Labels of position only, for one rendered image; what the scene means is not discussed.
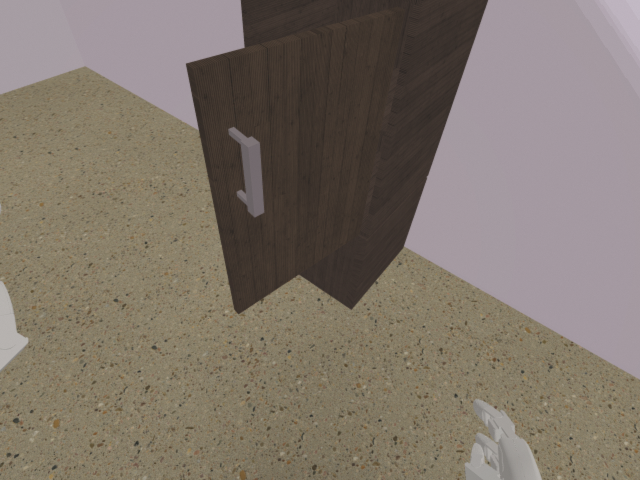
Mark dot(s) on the left robot hand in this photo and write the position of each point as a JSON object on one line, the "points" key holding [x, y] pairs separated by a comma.
{"points": [[11, 342]]}

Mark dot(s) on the handle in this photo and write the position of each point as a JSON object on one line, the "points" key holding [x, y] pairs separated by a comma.
{"points": [[251, 158]]}

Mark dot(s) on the cupboard door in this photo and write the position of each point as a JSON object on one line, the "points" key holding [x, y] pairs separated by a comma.
{"points": [[315, 101]]}

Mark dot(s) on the right robot hand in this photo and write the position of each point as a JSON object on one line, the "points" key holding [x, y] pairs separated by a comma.
{"points": [[511, 459]]}

